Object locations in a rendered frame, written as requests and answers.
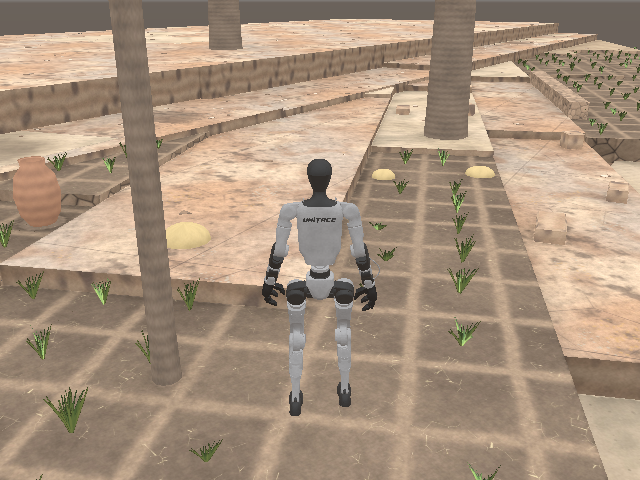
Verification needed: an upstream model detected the robot right forearm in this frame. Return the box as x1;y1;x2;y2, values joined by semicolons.
355;243;375;289

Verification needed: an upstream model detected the right robot upper arm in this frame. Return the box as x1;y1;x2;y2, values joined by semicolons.
340;202;366;258

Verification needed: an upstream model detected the right robot hand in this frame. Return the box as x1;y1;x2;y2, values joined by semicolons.
354;285;377;311

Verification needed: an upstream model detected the robot right thigh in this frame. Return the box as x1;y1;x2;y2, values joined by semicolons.
334;278;354;346

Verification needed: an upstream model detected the left robot upper arm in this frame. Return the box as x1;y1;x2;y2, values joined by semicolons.
273;202;299;258

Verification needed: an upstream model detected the left robot hand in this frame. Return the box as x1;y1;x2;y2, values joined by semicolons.
262;281;285;306

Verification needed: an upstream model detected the right robot shin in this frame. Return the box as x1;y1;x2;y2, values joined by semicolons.
337;328;351;394

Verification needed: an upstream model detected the robot left forearm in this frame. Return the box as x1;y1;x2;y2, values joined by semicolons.
264;242;284;285

